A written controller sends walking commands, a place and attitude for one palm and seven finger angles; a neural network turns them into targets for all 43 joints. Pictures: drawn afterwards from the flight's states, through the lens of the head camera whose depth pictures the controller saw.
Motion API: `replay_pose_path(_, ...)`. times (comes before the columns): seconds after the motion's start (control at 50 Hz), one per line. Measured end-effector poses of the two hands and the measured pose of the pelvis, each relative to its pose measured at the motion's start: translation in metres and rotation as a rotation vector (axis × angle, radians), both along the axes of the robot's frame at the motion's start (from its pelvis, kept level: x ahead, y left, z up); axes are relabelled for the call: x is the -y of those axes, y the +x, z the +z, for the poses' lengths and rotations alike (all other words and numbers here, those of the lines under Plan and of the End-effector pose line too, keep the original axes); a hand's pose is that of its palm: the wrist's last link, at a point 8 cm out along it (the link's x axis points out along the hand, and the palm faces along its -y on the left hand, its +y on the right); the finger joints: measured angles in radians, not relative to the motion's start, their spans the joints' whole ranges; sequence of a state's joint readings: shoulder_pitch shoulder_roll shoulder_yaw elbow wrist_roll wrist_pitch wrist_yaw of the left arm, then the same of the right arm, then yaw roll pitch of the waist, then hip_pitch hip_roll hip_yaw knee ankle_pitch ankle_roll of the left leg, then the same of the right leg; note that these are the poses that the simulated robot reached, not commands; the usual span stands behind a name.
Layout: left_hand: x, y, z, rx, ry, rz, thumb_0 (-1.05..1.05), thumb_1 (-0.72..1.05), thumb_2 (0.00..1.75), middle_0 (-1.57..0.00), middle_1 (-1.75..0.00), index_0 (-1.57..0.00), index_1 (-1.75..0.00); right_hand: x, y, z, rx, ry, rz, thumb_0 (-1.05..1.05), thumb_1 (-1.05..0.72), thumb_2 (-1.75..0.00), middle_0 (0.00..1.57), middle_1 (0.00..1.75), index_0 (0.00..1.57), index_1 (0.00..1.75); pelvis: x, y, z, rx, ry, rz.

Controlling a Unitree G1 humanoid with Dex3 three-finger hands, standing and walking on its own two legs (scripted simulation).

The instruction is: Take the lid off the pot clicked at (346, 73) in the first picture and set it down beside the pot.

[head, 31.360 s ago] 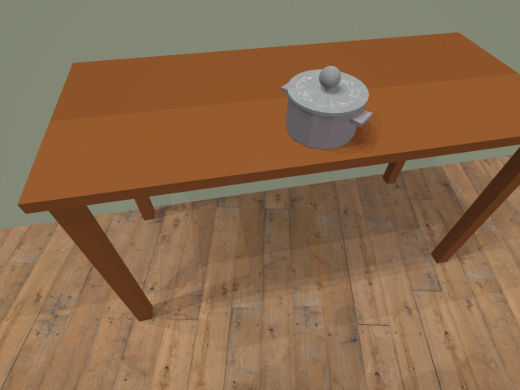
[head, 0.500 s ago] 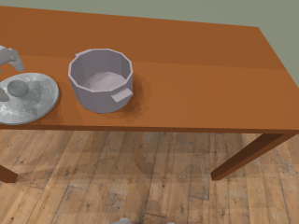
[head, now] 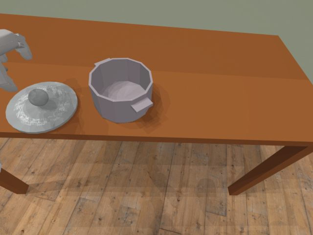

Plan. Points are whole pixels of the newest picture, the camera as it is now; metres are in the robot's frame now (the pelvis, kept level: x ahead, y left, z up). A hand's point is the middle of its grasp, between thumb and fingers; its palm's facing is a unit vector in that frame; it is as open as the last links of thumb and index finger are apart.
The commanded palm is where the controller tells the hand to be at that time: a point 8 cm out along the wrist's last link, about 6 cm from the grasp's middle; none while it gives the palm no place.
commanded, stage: raise the empty hand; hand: left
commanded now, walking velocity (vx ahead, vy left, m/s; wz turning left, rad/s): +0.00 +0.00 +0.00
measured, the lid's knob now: (38, 97) +0.46 +0.32 +0.05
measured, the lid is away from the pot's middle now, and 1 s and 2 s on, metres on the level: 0.23 0.23 0.23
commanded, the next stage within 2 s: draw the hand back to the body in 0.40 s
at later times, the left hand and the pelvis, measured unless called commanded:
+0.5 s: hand out of the picture +0.46 +0.35 +0.20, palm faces -0.29 -0.10 -0.95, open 11.0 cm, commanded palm +0.46 +0.33 +0.26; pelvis +0.00 +0.01 +0.00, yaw +2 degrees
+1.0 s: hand out of the picture +0.41 +0.34 +0.18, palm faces -0.22 -0.07 -0.97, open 11.0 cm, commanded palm +0.37 +0.32 +0.25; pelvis +0.01 +0.01 +0.01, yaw +4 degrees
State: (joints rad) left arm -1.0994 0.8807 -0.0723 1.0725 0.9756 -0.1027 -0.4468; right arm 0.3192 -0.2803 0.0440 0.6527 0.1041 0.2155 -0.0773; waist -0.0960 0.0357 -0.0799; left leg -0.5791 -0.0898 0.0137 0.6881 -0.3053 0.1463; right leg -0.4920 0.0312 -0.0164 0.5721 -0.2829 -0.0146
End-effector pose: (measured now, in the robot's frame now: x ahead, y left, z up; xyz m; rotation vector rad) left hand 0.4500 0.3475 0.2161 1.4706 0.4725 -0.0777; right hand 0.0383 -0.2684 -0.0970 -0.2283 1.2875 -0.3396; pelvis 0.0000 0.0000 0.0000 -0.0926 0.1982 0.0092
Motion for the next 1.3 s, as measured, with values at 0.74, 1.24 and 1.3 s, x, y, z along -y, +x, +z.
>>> replay_pose_path(0.74,0.011,0.001,0.029,0.07,0.036,-0.045,0.0,-0.04,0.7,-0.38,-0.82,-0.39,-0.82,-0.022,0.034,0.002,0.054,0.048,0.074,0.01,-0.9,-0.9,0.2,0.3,0.2,0.3,-0.016,0.007,0.005,0.022,0.008,0.045)
replay_pose_path(1.24,0.036,-0.089,0.032,0.941,-1.114,-0.013,0.0,-0.01,0.71,-0.38,-0.8,-0.39,-0.8,-0.052,0.136,0.049,0.42,0.067,0.328,0.01,-0.9,-0.9,0.21,0.3,0.2,0.3,0.002,0.015,0.021,0.214,0.047,0.023)
replay_pose_path(1.3,0.04,-0.092,0.035,0.996,-1.15,-0.005,0.0,0.02,0.72,-0.37,-0.78,-0.37,-0.78,-0.041,0.136,0.05,0.439,0.061,0.313,0.01,-0.9,-0.9,0.21,0.3,0.2,0.3,0.005,0.022,0.022,0.223,0.045,0.005)
